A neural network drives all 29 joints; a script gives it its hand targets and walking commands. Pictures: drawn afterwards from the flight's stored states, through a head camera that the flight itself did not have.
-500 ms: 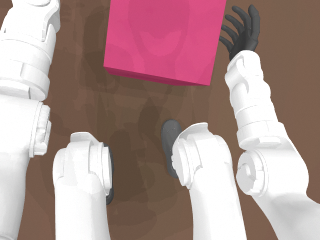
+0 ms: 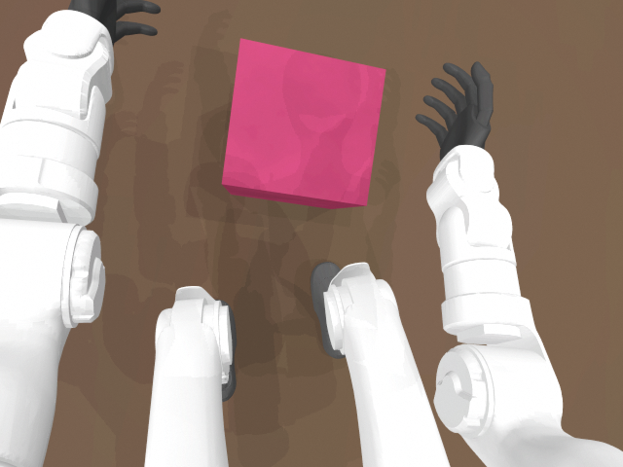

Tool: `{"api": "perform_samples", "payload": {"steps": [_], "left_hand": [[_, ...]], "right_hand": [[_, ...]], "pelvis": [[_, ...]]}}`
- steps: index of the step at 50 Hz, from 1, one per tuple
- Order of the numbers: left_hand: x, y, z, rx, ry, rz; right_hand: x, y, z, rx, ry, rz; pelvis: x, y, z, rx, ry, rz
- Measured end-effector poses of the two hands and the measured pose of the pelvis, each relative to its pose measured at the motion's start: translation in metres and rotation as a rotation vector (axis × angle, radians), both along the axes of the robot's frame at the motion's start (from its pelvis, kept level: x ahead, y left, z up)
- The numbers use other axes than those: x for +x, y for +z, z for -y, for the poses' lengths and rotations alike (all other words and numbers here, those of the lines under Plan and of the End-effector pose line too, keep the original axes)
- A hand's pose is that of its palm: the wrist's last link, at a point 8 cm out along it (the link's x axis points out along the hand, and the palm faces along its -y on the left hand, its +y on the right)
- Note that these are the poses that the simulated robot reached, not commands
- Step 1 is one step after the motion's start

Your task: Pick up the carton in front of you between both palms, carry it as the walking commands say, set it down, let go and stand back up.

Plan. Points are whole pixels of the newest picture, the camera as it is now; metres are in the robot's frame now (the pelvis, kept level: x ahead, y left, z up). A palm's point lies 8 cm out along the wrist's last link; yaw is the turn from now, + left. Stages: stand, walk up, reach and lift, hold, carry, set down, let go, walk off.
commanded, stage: set down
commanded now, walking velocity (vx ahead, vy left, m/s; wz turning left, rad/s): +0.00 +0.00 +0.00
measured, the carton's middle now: (295, 142) +0.50 -0.06 -0.38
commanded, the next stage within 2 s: let go in 0.38 s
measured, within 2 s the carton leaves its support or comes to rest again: neither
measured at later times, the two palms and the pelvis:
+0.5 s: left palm out of the picture +0.56 +0.17 +0.03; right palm (565, 120) +0.44 -0.20 +0.03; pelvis +0.02 +0.01 +0.13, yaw +2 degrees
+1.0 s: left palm out of the picture +0.39 +0.21 +0.14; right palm out of the picture +0.32 -0.24 +0.17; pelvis +0.10 -0.02 +0.24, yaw +4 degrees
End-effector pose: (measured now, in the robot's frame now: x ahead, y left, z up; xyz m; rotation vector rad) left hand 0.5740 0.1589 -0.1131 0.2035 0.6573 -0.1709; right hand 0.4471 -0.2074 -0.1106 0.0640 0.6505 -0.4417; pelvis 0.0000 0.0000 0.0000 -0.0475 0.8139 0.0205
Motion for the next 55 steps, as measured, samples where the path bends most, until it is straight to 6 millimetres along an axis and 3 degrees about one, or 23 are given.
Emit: {"api": "perform_samples", "payload": {"steps": [17, 25, 30, 41, 55], "left_hand": [[0.000, 0.109, -0.005, 0.008, -0.017, -0.010], [-0.011, 0.146, -0.013, 0.017, 0.012, -0.015], [-0.042, 0.162, -0.024, 0.039, 0.078, -0.012], [-0.146, 0.214, -0.045, 0.068, 0.288, -0.027], [-0.203, 0.270, -0.048, 0.069, 0.263, -0.052]], "right_hand": [[-0.006, 0.108, 0.001, -0.007, -0.009, 0.005], [-0.011, 0.145, -0.004, -0.021, 0.037, -0.007], [-0.029, 0.166, -0.008, -0.042, 0.144, -0.038], [-0.084, 0.230, 0.009, -0.066, 0.407, -0.142], [-0.147, 0.297, 0.035, -0.065, 0.420, -0.172]], "pelvis": [[0.017, 0.092, -0.005, 0.005, 0.015, 0.016], [0.025, 0.128, -0.005, 0.014, 0.024, 0.037], [0.034, 0.151, -0.003, 0.025, 0.032, 0.070], [0.065, 0.206, 0.009, 0.053, 0.050, 0.276], [0.114, 0.249, 0.016, 0.057, 0.025, 0.551]]}}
